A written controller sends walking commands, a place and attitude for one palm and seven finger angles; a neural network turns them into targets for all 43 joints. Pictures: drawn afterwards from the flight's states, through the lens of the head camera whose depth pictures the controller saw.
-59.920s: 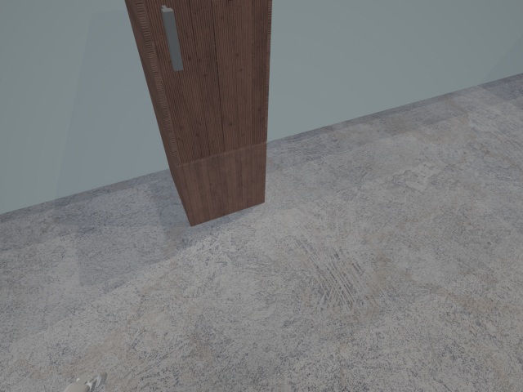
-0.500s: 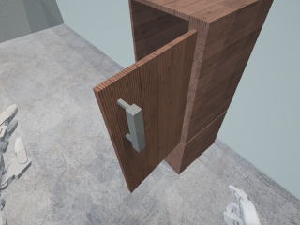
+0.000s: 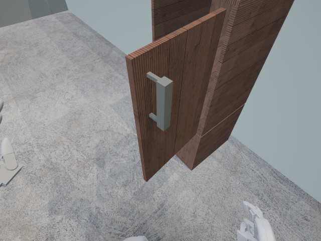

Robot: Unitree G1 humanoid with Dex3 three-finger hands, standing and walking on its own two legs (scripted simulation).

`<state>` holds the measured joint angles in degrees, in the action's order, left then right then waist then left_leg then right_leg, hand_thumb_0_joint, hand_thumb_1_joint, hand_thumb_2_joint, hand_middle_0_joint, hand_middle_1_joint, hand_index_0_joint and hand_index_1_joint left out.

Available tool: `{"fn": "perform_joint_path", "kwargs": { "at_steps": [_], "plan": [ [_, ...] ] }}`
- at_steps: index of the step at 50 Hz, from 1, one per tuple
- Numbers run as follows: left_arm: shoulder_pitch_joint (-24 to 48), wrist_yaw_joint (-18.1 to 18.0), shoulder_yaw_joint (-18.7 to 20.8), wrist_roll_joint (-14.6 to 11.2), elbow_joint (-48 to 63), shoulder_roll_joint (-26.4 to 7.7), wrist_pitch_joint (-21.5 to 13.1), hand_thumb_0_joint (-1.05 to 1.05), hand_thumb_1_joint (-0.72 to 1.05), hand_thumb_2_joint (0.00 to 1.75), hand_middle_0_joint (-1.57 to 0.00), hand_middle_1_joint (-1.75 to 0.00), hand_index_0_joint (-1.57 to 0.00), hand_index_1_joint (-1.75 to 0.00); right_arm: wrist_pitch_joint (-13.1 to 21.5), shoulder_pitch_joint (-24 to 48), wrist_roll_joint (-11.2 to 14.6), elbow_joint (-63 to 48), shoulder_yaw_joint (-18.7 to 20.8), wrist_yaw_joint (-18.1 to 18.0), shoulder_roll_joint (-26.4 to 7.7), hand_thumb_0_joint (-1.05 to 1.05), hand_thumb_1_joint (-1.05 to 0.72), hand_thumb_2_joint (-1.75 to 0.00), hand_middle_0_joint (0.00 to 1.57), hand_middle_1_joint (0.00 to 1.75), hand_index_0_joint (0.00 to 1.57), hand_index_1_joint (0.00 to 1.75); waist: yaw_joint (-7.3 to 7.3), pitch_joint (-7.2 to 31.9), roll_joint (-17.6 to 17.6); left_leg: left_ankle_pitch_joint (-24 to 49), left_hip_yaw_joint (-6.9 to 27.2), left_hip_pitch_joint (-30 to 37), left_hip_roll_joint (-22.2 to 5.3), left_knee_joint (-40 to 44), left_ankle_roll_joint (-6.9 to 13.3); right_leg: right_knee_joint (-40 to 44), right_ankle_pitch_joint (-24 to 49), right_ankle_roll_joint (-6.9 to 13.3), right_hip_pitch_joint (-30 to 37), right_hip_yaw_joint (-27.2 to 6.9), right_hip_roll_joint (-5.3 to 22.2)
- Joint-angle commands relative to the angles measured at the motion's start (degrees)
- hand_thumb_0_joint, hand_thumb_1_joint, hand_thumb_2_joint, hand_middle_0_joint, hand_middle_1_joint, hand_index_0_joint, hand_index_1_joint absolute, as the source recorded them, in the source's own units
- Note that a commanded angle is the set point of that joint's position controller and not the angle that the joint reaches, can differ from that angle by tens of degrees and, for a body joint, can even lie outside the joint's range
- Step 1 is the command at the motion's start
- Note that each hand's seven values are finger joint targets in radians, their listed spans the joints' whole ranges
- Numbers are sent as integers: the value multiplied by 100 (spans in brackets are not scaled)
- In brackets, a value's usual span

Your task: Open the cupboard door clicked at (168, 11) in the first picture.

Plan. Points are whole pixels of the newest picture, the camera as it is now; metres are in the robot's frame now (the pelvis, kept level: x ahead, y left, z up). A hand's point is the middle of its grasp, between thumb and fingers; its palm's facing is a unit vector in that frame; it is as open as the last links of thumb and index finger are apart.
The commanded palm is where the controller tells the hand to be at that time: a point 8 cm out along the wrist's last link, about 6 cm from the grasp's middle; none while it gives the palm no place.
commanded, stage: step back with the hand held close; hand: left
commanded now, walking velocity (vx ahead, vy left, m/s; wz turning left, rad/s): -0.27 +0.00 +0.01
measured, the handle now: (157, 102) +0.41 +0.04 +0.14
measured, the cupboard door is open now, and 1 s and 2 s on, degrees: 97 97 97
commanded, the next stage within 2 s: stop stepping back and stand still in 0.52 s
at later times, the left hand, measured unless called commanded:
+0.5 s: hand out of the picture +0.13 +0.25 +0.19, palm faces +0.36 -0.84 -0.40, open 7.4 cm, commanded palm +0.05 +0.30 +0.19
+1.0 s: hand out of the picture +0.00 +0.24 +0.18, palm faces +0.33 -0.83 -0.44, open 7.4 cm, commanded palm -0.06 +0.29 +0.19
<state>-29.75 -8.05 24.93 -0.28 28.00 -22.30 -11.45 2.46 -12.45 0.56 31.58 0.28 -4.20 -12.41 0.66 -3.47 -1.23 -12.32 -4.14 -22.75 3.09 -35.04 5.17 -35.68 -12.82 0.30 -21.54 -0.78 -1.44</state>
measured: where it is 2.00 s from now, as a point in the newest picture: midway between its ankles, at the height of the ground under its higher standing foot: outside the picture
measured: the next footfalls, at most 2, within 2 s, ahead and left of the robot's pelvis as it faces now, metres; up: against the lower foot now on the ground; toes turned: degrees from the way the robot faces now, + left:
right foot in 0.58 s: -0.22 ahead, -0.11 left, +0.00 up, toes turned -6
left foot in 0.80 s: -0.08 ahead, +0.09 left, +0.00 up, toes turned -2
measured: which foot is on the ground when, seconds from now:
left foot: down 0.00-0.60, up 0.62-0.78, down 0.80-1.00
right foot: down 0.00-0.18, up 0.20-0.56, down 0.58-1.00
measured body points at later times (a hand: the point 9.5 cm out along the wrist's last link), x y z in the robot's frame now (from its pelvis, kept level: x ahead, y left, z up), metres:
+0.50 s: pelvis -0.10 +0.01 +0.02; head -0.06 +0.04 +0.47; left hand +0.10 +0.30 +0.21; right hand +0.08 -0.21 -0.05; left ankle +0.04 +0.09 -0.72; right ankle -0.23 -0.13 -0.67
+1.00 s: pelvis -0.22 +0.00 +0.01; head -0.23 +0.01 +0.46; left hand -0.02 +0.28 +0.20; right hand -0.09 -0.25 -0.06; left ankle -0.12 +0.09 -0.72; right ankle -0.24 -0.10 -0.72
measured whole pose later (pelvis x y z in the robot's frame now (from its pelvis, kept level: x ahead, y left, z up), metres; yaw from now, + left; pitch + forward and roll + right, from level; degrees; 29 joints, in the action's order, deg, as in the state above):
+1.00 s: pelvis -0.22 +0.00 +0.01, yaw -3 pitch -3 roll +0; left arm -30.7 -7.9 23.0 -2.2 28.7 -24.3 -9.9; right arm 8.1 -13.8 -0.3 35.3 -0.6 -4.0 -11.7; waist -2.9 -1.1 2.2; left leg -7.3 -2.8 -18.7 1.7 -27.9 2.5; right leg -34.8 -23.0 0.9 -11.7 1.2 -0.8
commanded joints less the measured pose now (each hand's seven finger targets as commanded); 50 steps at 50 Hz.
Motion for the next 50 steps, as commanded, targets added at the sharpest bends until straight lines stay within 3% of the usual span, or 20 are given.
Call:
{"fn": "perform_joint_path", "kwargs": {
  "at_steps": [1, 3, 6, 7, 9, 11, 14, 20, 26, 27, 29, 31, 33, 37, 40, 41, 43, 45, 48, 50],
  "plan": [
    [347, -161, 540, -55, 1404, -1074, -398, 0, 90, 90, -20, -30, -20, -30, 339, 366, -23, -778, 361, -23, -774, 0, -90, -90, 20, 30, 20, 30, -127, 596, 758, -1667, 966, 242, -546, -332, -271, 1756, -1959, 619, -630, -1775, 1324],
    [349, -215, 504, -96, 1568, -1092, -451, 0, 90, 90, -20, -30, -20, -30, 353, 320, -37, -628, 311, 35, -678, 0, -90, -90, 20, 30, 20, 30, -158, 833, 1013, -1113, 757, 961, -352, -1482, -387, 1971, -1379, 822, -1109, -1835, 1852],
    [121, -249, 751, -130, 1712, -1257, -468, 0, 90, 90, -20, -30, -20, -30, 368, 399, -35, -658, 247, 13, -601, 0, -90, -90, 20, 30, 20, 30, -158, 916, 671, -861, 817, 1017, -499, -489, -366, 1259, -131, 600, -792, -1234, 1584],
    [188, -251, 798, -144, 1882, -1308, -496, 0, 90, 90, -20, -30, -20, -30, 382, 483, -56, -676, 241, -22, -688, 0, -90, -90, 20, 30, 20, 30, -147, 723, 88, -888, 1087, 716, -686, 504, -277, 796, -288, 393, -699, -978, 1183],
    [261, -284, 954, -80, 2006, -1343, -606, 0, 90, 90, -20, -30, -20, -30, 483, 702, -135, -726, 279, -127, -814, 0, -90, -90, 20, 30, 20, 30, -78, 563, -1974, -760, 2553, -955, -2000, 2070, 246, -1400, -629, -107, 455, -59, 39],
    [217, -283, 1072, -63, 1857, -1372, -703, 0, 90, 90, -20, -30, -20, -30, 661, 497, -220, -581, 287, -70, -617, 0, -90, -90, 20, 30, 20, 30, -137, 793, -1512, -1644, 2757, -1335, -2536, 2702, 525, -3445, -1548, -89, 643, -437, -116],
    [46, -263, 927, -220, 1688, -1167, -643, 0, 90, 90, -20, -30, -20, -30, 784, 433, -145, -428, 399, -15, -637, 0, -90, -90, 20, 30, 20, 30, -78, 1059, -356, 858, 2025, 528, -2173, 1807, 419, -2811, -1643, -152, -382, -299, -24],
    [122, -161, 298, -275, 1779, -828, -376, 0, 90, 90, -20, -30, -20, -30, 865, 462, -102, -239, 322, 82, -666, 0, -90, -90, 20, 30, 20, 30, -115, 1339, -1346, 219, 1418, 1361, -1731, 2545, -39, -1204, -1844, -143, 179, 326, -202],
    [-274, -77, 781, -516, 1974, -1358, -424, 0, 90, 90, -20, -30, -20, -30, 739, 612, -137, -376, 217, 107, -543, 0, -90, -90, 20, 30, 20, 30, 84, 1848, -1193, 737, 847, 1718, -1297, 2457, -509, 1522, -1012, 126, 1320, 653, -309],
    [-371, -49, 939, -555, 2003, -1534, -469, 0, 90, 90, -20, -30, -20, -30, 646, 639, -142, -391, 205, 102, -518, 0, -90, -90, 20, 30, 20, 30, 70, 1767, -820, 751, 631, 1781, -1153, 2005, -612, 2156, -512, 202, 1230, 455, -52],
    [-456, -67, 1216, -625, 2076, -1885, -596, 0, 90, 90, -20, -30, -20, -30, 508, 682, -86, -370, 122, 96, -374, 0, -90, -90, 20, 30, 20, 30, 74, 1597, 537, -246, 265, 1651, -541, -89, -735, 2557, 774, 588, 179, -565, 1509],
    [-183, -116, 1328, -536, 1893, -2057, -656, 0, 90, 90, -20, -30, -20, -30, 636, 764, -142, -413, 85, 60, -413, 0, -90, -90, 20, 30, 20, 30, 205, 1046, 637, -1542, 390, 159, -346, -2093, -761, 2329, 1862, 1070, -144, -1295, 2504],
    [-707, 9, 1001, -396, 1317, -1468, -355, 0, 90, 90, -20, -30, -20, -30, 503, 672, 66, -489, 106, 32, -373, 0, -90, -90, 20, 30, 20, 30, -39, 1118, 1207, -894, 439, -742, -330, -2021, -644, 1210, 4115, 464, 1289, -109, 1647],
    [-78, -105, 688, -327, 872, -1253, -157, 0, 90, 90, -20, -30, -20, -30, 520, 609, 30, -372, 37, -136, -561, 0, -90, -90, 20, 30, 20, 30, -150, 697, 476, 5, 51, 383, -283, -63, -465, 932, 3774, 402, 1119, -135, 1468],
    [199, -128, 449, -316, 964, -1181, -155, 0, 90, 90, -20, -30, -20, -30, 651, 364, 62, -413, 179, -175, -836, 0, -90, -90, 20, 30, 20, 30, -132, 1050, -183, 2813, 836, 1684, -972, 968, -105, -102, 2177, -229, 781, 209, 639],
    [301, -124, 392, -303, 1035, -1169, -205, 0, 90, 90, -20, -30, -20, -30, 693, 289, 84, -445, 194, -137, -883, 0, -90, -90, 20, 30, 20, 30, -96, 1097, -466, 3414, 1343, 1906, -1376, 1021, 107, -345, 345, -313, 457, 146, 348],
    [278, -141, 487, -232, 1262, -1316, -260, 0, 90, 90, -20, -30, -20, -30, 809, 314, -24, -422, 169, -80, -779, 0, -90, -90, 20, 30, 20, 30, -79, 976, -998, 3059, 1998, 1680, -1585, 1438, 248, -213, -1437, -153, 269, 119, 91],
    [405, -119, 572, -218, 1704, -1384, -334, 0, 90, 90, -20, -30, -20, -30, 909, 470, -93, -388, 150, -49, -740, 0, -90, -90, 20, 30, 20, 30, -69, 822, -1047, 677, 2111, 730, -1577, 2164, 139, -477, -1573, -95, 935, 85, 104],
    [-254, -154, 726, -200, 1648, -1327, -329, 0, 90, 90, -20, -30, -20, -30, 860, 639, -86, -510, 158, 8, -727, 0, -90, -90, 20, 30, 20, 30, 3, 530, -1267, -2442, 1459, -726, -1205, 2755, -152, 315, -1172, 48, 2013, 462, -11],
    [-553, -150, 904, -186, 1451, -1447, -333, 0, 90, 90, -20, -30, -20, -30, 740, 686, -109, -575, 212, 12, -677, 0, -90, -90, 20, 30, 20, 30, 39, 573, -790, -2702, 951, -1163, -762, 1954, -392, 872, -1681, 235, 2291, 344, 75]
  ]
}}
